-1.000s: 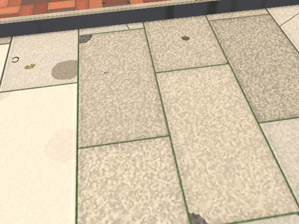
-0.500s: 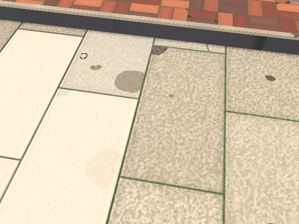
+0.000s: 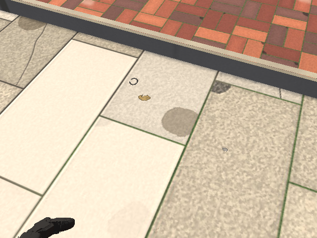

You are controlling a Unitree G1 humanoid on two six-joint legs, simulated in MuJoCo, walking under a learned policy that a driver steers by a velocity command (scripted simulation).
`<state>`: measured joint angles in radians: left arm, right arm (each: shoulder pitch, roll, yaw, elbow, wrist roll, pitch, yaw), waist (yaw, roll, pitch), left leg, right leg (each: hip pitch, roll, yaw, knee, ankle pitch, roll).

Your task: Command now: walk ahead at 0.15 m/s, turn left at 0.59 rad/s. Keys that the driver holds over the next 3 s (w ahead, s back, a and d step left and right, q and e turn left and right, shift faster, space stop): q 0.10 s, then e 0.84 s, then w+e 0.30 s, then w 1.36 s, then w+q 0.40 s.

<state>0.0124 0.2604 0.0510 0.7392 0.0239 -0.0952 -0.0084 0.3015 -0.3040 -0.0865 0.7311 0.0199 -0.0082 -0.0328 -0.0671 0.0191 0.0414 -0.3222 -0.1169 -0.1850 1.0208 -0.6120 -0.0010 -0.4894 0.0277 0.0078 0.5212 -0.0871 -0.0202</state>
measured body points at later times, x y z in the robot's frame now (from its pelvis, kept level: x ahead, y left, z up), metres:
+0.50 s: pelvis +0.06 +0.01 +0.01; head +0.08 +0.01 +0.46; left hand +0.16 +0.29 -0.11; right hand +0.23 -0.25 -0.08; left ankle +0.06 +0.14 -0.72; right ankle +0.07 -0.10 -0.69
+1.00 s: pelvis +0.07 -0.02 +0.02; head +0.09 -0.05 +0.47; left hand +0.29 +0.22 -0.06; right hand +0.15 -0.33 -0.08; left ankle +0.13 +0.14 -0.68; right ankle +0.07 -0.10 -0.72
